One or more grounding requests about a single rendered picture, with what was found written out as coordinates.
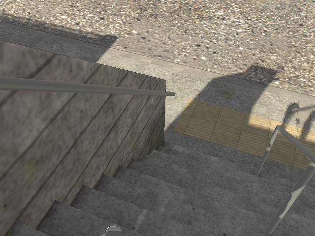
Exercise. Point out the robot left shin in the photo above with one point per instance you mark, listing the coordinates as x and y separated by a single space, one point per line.
112 228

